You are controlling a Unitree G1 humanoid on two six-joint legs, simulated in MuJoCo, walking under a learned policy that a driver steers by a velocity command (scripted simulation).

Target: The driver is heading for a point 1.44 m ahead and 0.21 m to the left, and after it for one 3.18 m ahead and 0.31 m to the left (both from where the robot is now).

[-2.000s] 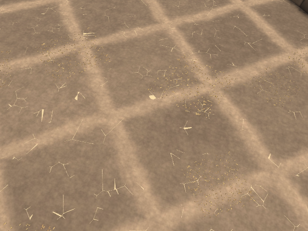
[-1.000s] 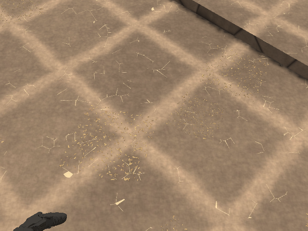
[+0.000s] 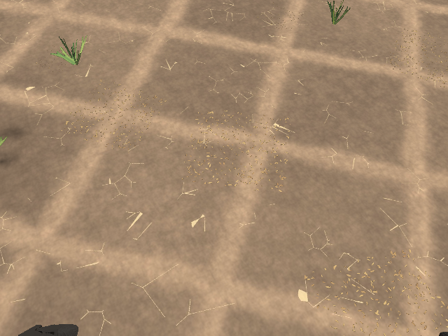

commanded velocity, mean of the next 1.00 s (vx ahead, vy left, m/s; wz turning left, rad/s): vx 0.82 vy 0.00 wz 0.31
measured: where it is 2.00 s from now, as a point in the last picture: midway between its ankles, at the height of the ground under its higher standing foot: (98, 172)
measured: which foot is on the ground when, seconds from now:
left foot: down 0.00-0.00, up 0.02-0.52, down 0.54-1.00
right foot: down 0.00-0.54, up 0.56-1.00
